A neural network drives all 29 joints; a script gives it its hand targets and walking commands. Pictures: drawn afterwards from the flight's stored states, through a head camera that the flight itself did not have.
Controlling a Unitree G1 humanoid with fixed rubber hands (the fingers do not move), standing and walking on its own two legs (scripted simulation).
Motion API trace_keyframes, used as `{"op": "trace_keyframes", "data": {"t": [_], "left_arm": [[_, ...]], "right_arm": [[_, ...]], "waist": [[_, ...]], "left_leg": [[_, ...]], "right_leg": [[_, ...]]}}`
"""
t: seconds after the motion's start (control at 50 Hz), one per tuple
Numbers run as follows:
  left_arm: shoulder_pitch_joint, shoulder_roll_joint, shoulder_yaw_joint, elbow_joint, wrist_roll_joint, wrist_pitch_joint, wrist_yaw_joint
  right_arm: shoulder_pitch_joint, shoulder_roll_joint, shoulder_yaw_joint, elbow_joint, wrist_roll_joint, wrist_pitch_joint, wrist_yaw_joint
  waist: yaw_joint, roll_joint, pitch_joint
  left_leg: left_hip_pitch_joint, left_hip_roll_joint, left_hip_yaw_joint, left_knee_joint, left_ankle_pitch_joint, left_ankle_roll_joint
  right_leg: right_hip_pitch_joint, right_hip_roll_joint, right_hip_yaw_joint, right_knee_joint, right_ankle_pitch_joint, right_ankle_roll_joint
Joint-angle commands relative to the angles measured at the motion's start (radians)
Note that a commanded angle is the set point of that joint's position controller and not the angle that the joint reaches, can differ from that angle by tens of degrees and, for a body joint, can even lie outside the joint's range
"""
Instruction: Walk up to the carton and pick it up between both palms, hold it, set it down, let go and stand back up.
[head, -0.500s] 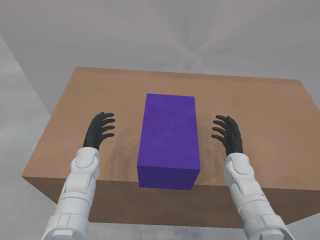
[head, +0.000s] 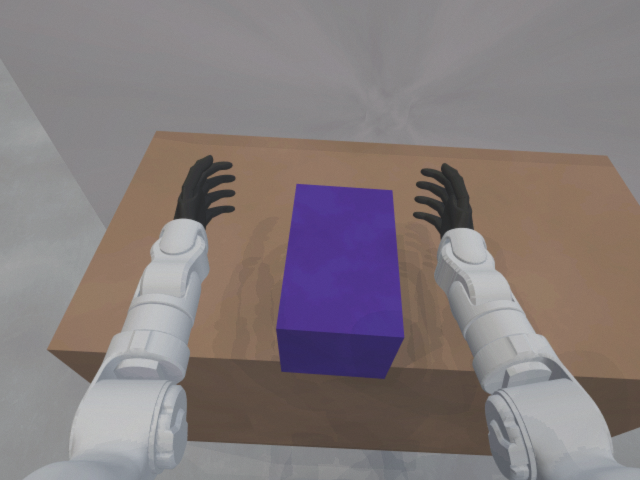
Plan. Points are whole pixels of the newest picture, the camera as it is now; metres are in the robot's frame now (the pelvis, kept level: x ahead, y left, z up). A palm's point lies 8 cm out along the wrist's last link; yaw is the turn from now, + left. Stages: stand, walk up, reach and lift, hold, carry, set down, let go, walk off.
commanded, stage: reach and lift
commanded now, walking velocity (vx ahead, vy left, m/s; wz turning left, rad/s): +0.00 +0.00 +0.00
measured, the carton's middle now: (338, 277) +0.42 +0.01 -0.05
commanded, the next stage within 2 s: none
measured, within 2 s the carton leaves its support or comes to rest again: neither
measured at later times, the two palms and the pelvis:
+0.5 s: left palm (200, 251) +0.39 +0.21 +0.03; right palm (445, 252) +0.41 -0.13 +0.05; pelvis -0.01 +0.00 -0.01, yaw +1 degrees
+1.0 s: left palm (221, 255) +0.41 +0.19 +0.00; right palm (434, 257) +0.42 -0.13 +0.02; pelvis -0.02 +0.01 -0.03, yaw +0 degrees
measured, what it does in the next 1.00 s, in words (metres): stands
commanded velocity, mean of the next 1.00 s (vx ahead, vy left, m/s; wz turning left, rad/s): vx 0.00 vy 0.00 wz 0.00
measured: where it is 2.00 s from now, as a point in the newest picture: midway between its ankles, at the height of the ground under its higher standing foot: outside the picture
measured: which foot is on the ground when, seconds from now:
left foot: down 0.00-1.00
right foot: down 0.00-1.00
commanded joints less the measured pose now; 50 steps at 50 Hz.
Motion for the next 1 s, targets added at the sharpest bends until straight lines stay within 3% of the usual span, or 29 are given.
{"op": "trace_keyframes", "data": {"t": [0.0, 0.04, 0.1, 0.18, 0.22, 0.3, 0.36, 0.48, 0.56, 0.6, 0.62, 0.68, 0.7, 0.74, 0.84, 0.88, 0.92, 0.94, 0.98], "left_arm": [[-0.471, 0.122, 0.03, 0.0, 0.016, -0.05, 0.007], [-0.504, 0.117, 0.018, -0.011, 0.013, -0.07, 0.016], [-0.542, 0.112, 0.004, 0.078, 0.007, -0.091, 0.024], [-0.535, 0.102, 0.003, 0.185, 0.007, -0.137, 0.016], [-0.519, 0.095, 0.009, 0.239, 0.033, -0.184, 0.01], [-0.501, 0.104, 0.031, 0.394, 0.038, -0.308, -0.009], [-0.529, 0.108, 0.014, 0.419, 0.04, -0.4, -0.01], [-0.679, 0.103, -0.047, 0.409, -0.025, -0.518, 0.022], [-0.727, 0.105, -0.076, 0.485, -0.055, -0.558, 0.042], [-0.7, 0.1, -0.088, 0.555, -0.077, -0.565, 0.041], [-0.718, 0.084, -0.106, 0.571, -0.086, -0.565, 0.041], [-0.688, 0.093, -0.093, 0.648, -0.084, -0.558, 0.043], [-0.681, 0.088, -0.09, 0.674, -0.074, -0.554, 0.045], [-0.674, 0.094, -0.067, 0.674, -0.063, -0.552, 0.045], [-0.677, 0.088, -0.006, 0.582, 0.005, -0.561, 0.046], [-0.69, 0.06, -0.009, 0.539, 0.013, -0.575, 0.049], [-0.671, 0.056, 0.012, 0.531, 0.039, -0.577, 0.046], [-0.681, 0.043, 0.02, 0.503, 0.054, -0.578, 0.048], [-0.674, 0.032, 0.042, 0.477, 0.077, -0.58, 0.046]], "right_arm": [[-0.448, -0.109, -0.037, -0.028, 0.005, -0.04, -0.007], [-0.474, -0.123, -0.036, -0.012, 0.013, -0.05, -0.007], [-0.507, -0.129, -0.039, 0.059, 0.016, -0.058, 0.004], [-0.503, -0.131, -0.029, 0.144, 0.01, -0.092, 0.02], [-0.482, -0.126, -0.029, 0.207, 0.013, -0.126, 0.026], [-0.452, -0.097, -0.019, 0.286, -0.006, -0.208, 0.053], [-0.46, -0.098, -0.039, 0.3, -0.019, -0.277, 0.071], [-0.542, -0.106, -0.118, 0.307, -0.065, -0.366, 0.089], [-0.574, -0.093, -0.174, 0.308, -0.115, -0.376, 0.097], [-0.582, -0.088, -0.165, 0.305, -0.123, -0.375, 0.103], [-0.595, -0.084, -0.17, 0.328, -0.13, -0.368, 0.105], [-0.595, -0.105, -0.177, 0.366, -0.136, -0.368, 0.107], [-0.588, -0.1, -0.166, 0.418, -0.125, -0.369, 0.108], [-0.594, -0.107, -0.141, 0.424, -0.099, -0.379, 0.106], [-0.595, -0.108, -0.157, 0.392, -0.095, -0.429, 0.095], [-0.587, -0.09, -0.166, 0.397, -0.105, -0.45, 0.096], [-0.585, -0.081, -0.161, 0.4, -0.124, -0.453, 0.096], [-0.571, -0.084, -0.187, 0.429, -0.137, -0.454, 0.097], [-0.563, -0.065, -0.203, 0.417, -0.164, -0.462, 0.101]], "waist": [[0.003, 0.066, -0.47], [0.005, 0.085, -0.525], [0.004, 0.072, -0.486], [0.004, 0.044, -0.5], [0.003, 0.064, -0.525], [0.0, 0.011, -0.483], [-0.011, 0.046, -0.551], [-0.035, 0.12, -0.674], [-0.049, 0.114, -0.751], [-0.035, 0.083, -0.772], [-0.046, 0.077, -0.761], [-0.032, 0.039, -0.74], [-0.03, 0.051, -0.72], [-0.013, 0.04, -0.713], [-0.011, 0.064, -0.776], [-0.017, 0.091, -0.81], [-0.019, 0.067, -0.815], [-0.029, 0.11, -0.834], [-0.025, 0.106, -0.815]], "left_leg": [[0.33, -0.028, -0.011, 0.072, 0.404, -0.032], [0.349, -0.028, -0.015, 0.088, 0.45, -0.045], [0.345, -0.023, -0.024, 0.102, 0.449, -0.051], [0.339, -0.022, -0.029, 0.115, 0.495, -0.05], [0.31, -0.022, -0.031, 0.131, 0.526, -0.055], [0.183, -0.028, -0.028, 0.134, 0.478, -0.038], [0.141, -0.029, -0.031, 0.144, 0.458, -0.043], [0.144, -0.019, -0.031, 0.2, 0.366, -0.069], [0.089, -0.012, -0.042, 0.238, 0.262, -0.062], [0.055, -0.011, -0.048, 0.24, 0.199, -0.048], [0.038, -0.008, -0.053, 0.24, 0.171, -0.046], [0.004, -0.007, -0.051, 0.259, 0.182, -0.044], [-0.009, -0.01, -0.05, 0.268, 0.206, -0.042], [-0.03, -0.015, -0.051, 0.275, 0.253, -0.042], [0.024, -0.018, -0.043, 0.309, 0.404, -0.07], [0.039, -0.022, -0.035, 0.327, 0.462, -0.075], [0.06, -0.013, -0.031, 0.332, 0.478, -0.075], [0.075, -0.017, -0.034, 0.325, 0.467, -0.083], [0.112, -0.012, -0.034, 0.329, 0.508, -0.086]], "right_leg": [[0.008, 0.004, -0.001, -0.005, 0.37, 0.074], [0.001, 0.014, -0.013, 0.0, 0.394, 0.072], [-0.052, 0.015, -0.019, -0.005, 0.356, 0.062], [-0.054, 0.013, -0.022, 0.006, 0.413, 0.06], [-0.031, 0.006, -0.019, 0.023, 0.475, 0.065], [-0.028, -0.011, -0.004, 0.06, 0.504, 0.077], [-0.052, -0.02, -0.002, 0.086, 0.489, 0.075], [-0.248, -0.018, -0.026, 0.111, 0.288, 0.043], [-0.366, -0.026, -0.035, 0.156, 0.163, 0.034], [-0.394, -0.025, -0.038, 0.168, 0.092, 0.035], [-0.415, -0.031, -0.036, 0.174, 0.059, 0.027], [-0.419, -0.022, -0.038, 0.196, 0.044, 0.027], [-0.417, -0.025, -0.034, 0.205, 0.068, 0.026], [-0.368, -0.02, -0.032, 0.222, 0.123, 0.033], [-0.352, -0.006, -0.035, 0.237, 0.267, 0.044], [-0.364, -0.006, -0.038, 0.248, 0.318, 0.04], [-0.364, -0.003, -0.04, 0.245, 0.36, 0.044], [-0.375, 0.001, -0.041, 0.239, 0.339, 0.04], [-0.386, 0.003, -0.047, 0.229, 0.357, 0.037]]}}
